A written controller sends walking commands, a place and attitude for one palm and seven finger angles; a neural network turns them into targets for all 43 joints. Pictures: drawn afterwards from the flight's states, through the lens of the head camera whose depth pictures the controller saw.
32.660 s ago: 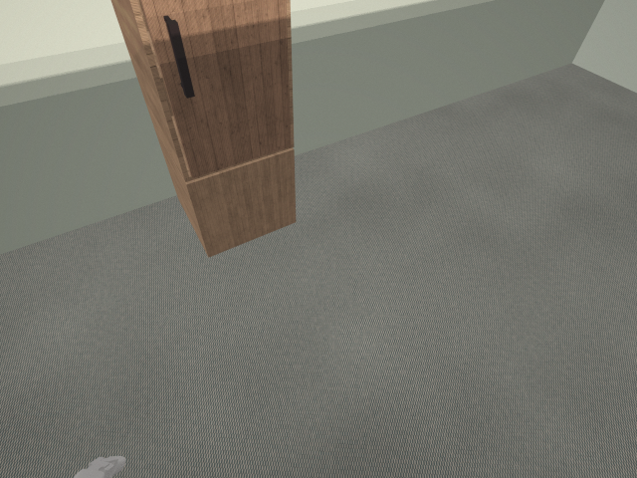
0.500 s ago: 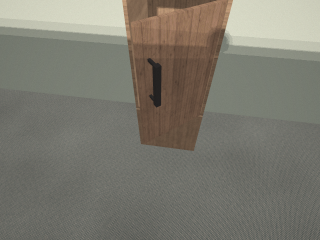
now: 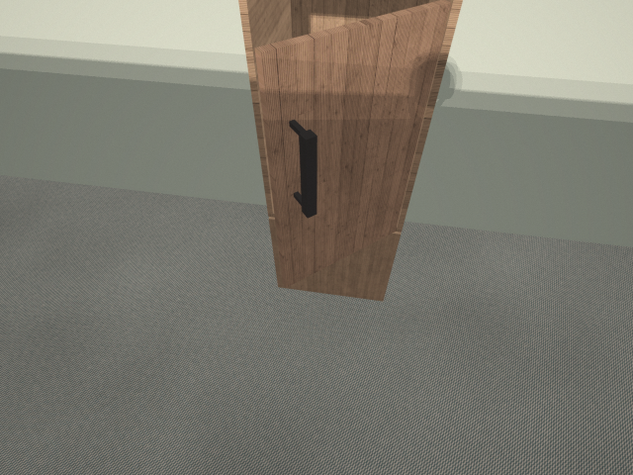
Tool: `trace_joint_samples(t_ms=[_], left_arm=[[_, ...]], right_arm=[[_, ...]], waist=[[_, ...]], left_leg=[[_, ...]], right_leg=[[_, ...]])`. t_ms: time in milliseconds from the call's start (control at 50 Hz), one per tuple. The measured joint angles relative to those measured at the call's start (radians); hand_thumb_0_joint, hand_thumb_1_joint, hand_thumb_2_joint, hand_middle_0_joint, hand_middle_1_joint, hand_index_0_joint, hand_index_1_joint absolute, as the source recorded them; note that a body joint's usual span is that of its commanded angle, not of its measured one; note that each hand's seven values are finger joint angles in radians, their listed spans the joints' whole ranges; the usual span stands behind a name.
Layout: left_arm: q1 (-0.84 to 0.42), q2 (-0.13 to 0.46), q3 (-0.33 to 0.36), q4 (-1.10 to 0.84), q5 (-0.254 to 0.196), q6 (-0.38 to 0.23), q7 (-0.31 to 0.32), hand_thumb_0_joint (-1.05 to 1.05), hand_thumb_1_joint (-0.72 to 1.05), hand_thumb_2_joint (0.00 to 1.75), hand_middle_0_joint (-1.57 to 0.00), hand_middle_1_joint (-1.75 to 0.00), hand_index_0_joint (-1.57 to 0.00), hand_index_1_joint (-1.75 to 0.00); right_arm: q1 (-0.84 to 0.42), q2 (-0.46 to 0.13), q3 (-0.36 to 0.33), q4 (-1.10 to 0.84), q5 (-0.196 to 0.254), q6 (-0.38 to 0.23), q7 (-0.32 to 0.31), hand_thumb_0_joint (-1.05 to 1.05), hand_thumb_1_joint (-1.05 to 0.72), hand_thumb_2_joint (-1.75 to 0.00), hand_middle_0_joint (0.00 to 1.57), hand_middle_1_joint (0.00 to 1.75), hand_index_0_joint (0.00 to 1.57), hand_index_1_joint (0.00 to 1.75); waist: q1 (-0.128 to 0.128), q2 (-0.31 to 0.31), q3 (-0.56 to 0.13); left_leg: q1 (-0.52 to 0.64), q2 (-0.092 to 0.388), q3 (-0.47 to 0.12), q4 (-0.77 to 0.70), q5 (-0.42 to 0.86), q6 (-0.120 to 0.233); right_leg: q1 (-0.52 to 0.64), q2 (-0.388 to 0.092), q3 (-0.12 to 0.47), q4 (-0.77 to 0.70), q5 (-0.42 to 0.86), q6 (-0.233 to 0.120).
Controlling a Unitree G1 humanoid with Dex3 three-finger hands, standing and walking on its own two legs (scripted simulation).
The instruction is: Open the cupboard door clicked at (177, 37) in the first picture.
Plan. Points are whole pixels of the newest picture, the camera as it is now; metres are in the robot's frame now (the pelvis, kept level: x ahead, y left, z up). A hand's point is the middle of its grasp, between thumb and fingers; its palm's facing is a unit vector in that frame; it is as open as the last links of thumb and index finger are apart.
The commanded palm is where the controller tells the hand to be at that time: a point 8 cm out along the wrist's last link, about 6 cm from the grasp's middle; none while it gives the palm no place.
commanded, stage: walk to a spot facing it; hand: left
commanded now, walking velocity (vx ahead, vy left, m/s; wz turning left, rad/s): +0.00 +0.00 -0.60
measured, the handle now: (302, 171) +0.59 +0.06 +0.03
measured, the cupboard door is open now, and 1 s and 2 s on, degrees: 41 41 41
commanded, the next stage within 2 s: none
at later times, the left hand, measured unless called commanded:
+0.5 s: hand out of the picture +0.07 +0.18 -0.18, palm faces -0.17 -0.95 -0.28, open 7.4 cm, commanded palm none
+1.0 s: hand (214, 448) +0.19 +0.17 -0.18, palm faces -0.43 -0.87 -0.23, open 7.4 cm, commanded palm none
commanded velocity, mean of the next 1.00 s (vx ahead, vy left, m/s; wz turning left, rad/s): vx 0.00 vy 0.00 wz -0.60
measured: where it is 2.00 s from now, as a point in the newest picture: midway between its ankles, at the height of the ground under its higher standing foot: outside the picture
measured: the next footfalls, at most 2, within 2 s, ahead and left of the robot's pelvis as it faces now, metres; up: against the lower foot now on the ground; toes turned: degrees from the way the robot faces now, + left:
left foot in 0.84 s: +0.09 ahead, +0.12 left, +0.00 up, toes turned -26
right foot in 1.12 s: -0.03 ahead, -0.14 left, +0.00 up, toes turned -35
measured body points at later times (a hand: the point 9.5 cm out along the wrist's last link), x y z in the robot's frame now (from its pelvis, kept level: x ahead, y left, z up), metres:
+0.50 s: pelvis -0.02 -0.02 -0.02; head +0.03 -0.05 +0.42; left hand +0.08 +0.23 -0.16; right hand -0.03 -0.28 -0.19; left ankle +0.00 +0.12 -0.71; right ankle -0.05 -0.10 -0.75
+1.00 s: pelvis +0.00 +0.02 -0.01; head +0.07 +0.01 +0.43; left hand +0.21 +0.22 -0.16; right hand -0.03 -0.25 -0.14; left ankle +0.06 +0.14 -0.75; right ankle -0.07 -0.10 -0.69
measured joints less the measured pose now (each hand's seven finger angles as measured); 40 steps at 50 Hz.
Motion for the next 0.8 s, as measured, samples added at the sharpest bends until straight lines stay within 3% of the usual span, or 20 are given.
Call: trace_joint_samples(t_ms=[120, 300, 380, 420, 440, 500, 560, 720, 800], left_arm=[[0.008, -0.012, 0.011, -0.023, 0.001, 0.019, 0.006, 0.0, 0.9, 0.9, -0.2, -0.3, -0.2, -0.3], [0.042, -0.029, 0.042, -0.101, 0.009, 0.072, -0.016, 0.0, 0.9, 0.9, -0.2, -0.3, -0.2, -0.3], [0.029, -0.035, 0.055, -0.135, 0.01, 0.089, -0.029, 0.0, 0.9, 0.9, -0.2, -0.3, -0.2, -0.3], [0.031, -0.038, 0.059, -0.155, 0.012, 0.084, -0.034, 0.0, 0.9, 0.9, -0.2, -0.3, -0.2, -0.3], [0.041, -0.034, 0.061, -0.168, 0.015, 0.074, -0.034, 0.0, 0.9, 0.9, -0.2, -0.3, -0.2, -0.3], [0.042, -0.042, 0.064, -0.177, 0.017, 0.062, -0.021, 0.0, 0.9, 0.9, -0.2, -0.3, -0.2, -0.3], [0.056, -0.047, 0.064, -0.179, 0.015, 0.057, -0.009, 0.0, 0.9, 0.9, -0.2, -0.3, -0.2, -0.3], [0.086, -0.039, 0.068, -0.18, 0.017, 0.057, -0.007, 0.0, 0.9, 0.89, -0.2, -0.3, -0.2, -0.3], [0.082, -0.022, 0.076, -0.188, 0.016, 0.065, -0.008, 0.0, 0.9, 0.89, -0.21, -0.3, -0.2, -0.3]], right_arm=[[-0.002, 0.011, -0.008, -0.02, -0.003, 0.009, -0.012, 0.01, -0.9, -0.9, 0.2, 0.29, 0.2, 0.3], [0.043, 0.045, -0.037, -0.104, -0.008, 0.027, -0.023, 0.0, -0.9, -0.9, 0.2, 0.29, 0.2, 0.3], [0.062, 0.038, -0.047, -0.126, -0.016, 0.024, -0.023, 0.01, -0.9, -0.9, 0.2, 0.29, 0.21, 0.3], [0.073, 0.029, -0.05, -0.131, -0.016, 0.027, -0.022, 0.01, -0.9, -0.9, 0.2, 0.29, 0.21, 0.3], [0.079, 0.028, -0.052, -0.134, -0.012, 0.034, -0.021, 0.01, -0.9, -0.9, 0.2, 0.29, 0.21, 0.3], [0.064, 0.015, -0.065, -0.133, -0.003, 0.06, -0.016, 0.01, -0.9, -0.9, 0.2, 0.29, 0.21, 0.3], [0.035, 0.011, -0.071, -0.148, -0.001, 0.064, -0.014, 0.01, -0.91, -0.9, 0.2, 0.29, 0.2, 0.3], [-0.04, 0.035, -0.062, -0.219, 0.012, 0.046, -0.016, 0.01, -0.91, -0.9, 0.2, 0.29, 0.2, 0.3], [-0.06, 0.048, -0.051, -0.247, 0.019, 0.025, -0.018, 0.01, -0.91, -0.9, 0.2, 0.29, 0.2, 0.3]], waist=[[0.01, 0.001, -0.003], [0.013, -0.021, 0.022], [0.02, -0.014, 0.048], [0.022, 0.004, 0.051], [0.023, 0.0, 0.044], [0.017, 0.024, 0.058], [0.02, 0.016, 0.063], [0.036, -0.03, 0.045], [0.042, -0.05, 0.035]], left_leg=[[-0.018, 0.017, 0.03, 0.043, -0.029, -0.003], [-0.083, 0.05, 0.122, 0.178, -0.11, 0.0], [-0.095, 0.066, 0.167, 0.21, -0.125, -0.001], [-0.109, 0.086, 0.176, 0.246, -0.14, -0.013], [-0.132, 0.09, 0.177, 0.289, -0.162, -0.02], [-0.23, 0.076, 0.074, 0.56, -0.314, -0.035], [-0.289, 0.054, 0.031, 0.717, -0.308, -0.05], [-0.25, 0.031, -0.001, 0.569, -0.305, -0.064], [-0.166, 0.019, -0.01, 0.328, -0.225, -0.055]], right_leg=[[-0.027, 0.012, 0.03, 0.035, -0.012, -0.002], [-0.157, 0.035, 0.116, 0.237, -0.085, -0.002], [-0.248, 0.008, 0.073, 0.437, -0.218, 0.007], [-0.234, -0.004, 0.053, 0.387, -0.169, 0.009], [-0.223, -0.01, 0.067, 0.328, -0.112, -0.001], [-0.225, 0.019, 0.064, 0.329, -0.112, -0.019], [-0.21, 0.035, 0.1, 0.262, -0.076, -0.023], [-0.192, 0.057, 0.223, 0.151, 0.004, -0.008], [-0.216, 0.071, 0.273, 0.176, -0.002, 0.016]])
